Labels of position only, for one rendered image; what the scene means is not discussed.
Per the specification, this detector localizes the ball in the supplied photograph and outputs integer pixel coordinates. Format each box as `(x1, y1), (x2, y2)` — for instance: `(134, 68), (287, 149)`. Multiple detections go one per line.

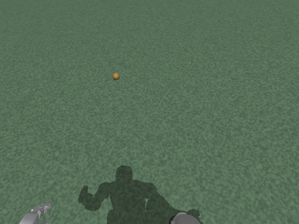
(113, 73), (120, 80)

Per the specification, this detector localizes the left robot hand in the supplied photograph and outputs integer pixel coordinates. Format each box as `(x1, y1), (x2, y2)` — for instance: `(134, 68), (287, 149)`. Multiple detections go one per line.
(19, 203), (52, 224)

